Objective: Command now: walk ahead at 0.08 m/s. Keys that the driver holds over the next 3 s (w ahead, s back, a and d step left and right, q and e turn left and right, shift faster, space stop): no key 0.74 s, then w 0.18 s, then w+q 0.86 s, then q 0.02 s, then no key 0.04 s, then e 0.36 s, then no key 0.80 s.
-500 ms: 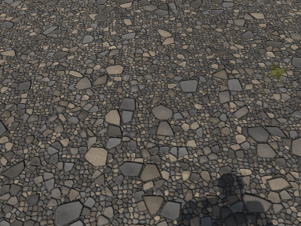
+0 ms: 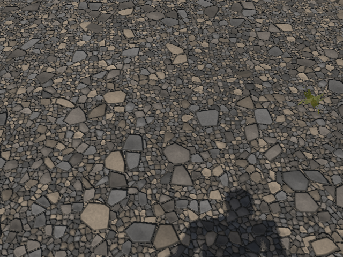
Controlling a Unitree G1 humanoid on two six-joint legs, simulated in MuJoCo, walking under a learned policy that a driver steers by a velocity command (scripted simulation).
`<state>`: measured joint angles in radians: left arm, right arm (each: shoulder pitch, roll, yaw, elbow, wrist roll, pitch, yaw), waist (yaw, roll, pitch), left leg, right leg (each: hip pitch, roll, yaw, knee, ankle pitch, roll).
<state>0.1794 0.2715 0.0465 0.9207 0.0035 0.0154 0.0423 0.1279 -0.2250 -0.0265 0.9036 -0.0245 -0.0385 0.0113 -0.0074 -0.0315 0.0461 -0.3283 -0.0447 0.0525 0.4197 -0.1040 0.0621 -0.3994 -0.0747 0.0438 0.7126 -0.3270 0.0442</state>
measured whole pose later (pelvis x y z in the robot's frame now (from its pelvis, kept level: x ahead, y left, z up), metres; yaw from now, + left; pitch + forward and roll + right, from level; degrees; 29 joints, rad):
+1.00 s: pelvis +0.10 -0.04 +0.00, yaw +0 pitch +0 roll +0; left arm 0.27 0.22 0.04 1.10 -0.02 -0.07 0.02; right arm 0.29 -0.25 -0.06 1.09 0.03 -0.02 -0.02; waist 0.00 0.02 -0.01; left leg -0.21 0.01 0.00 0.55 -0.35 0.02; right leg -0.20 -0.01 -0.05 0.55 -0.39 -0.08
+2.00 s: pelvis +0.60 +0.07 -0.01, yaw +29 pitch +2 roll -1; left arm 0.04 0.24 0.04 0.77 0.02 -0.13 -0.03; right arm 0.33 -0.27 -0.06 0.87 0.01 -0.04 -0.02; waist -0.05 0.02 0.04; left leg -0.27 -0.10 -0.15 1.02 -0.57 0.01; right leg -0.47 0.05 0.00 0.50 -0.08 -0.04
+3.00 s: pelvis +0.68 +0.11 +0.00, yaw +19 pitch -2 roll +0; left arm 0.21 0.22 0.03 0.91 0.01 -0.01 0.02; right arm 0.19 -0.24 -0.05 0.97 0.00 0.00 -0.03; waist -0.01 0.00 0.04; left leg -0.22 0.02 -0.03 0.52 -0.27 -0.03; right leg -0.20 0.01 0.04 0.53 -0.30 0.01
